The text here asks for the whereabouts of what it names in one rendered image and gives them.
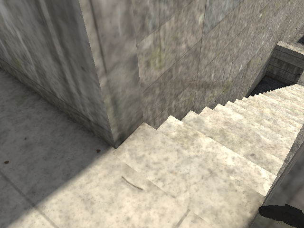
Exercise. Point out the stairs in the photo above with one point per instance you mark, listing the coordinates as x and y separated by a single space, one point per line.
248 139

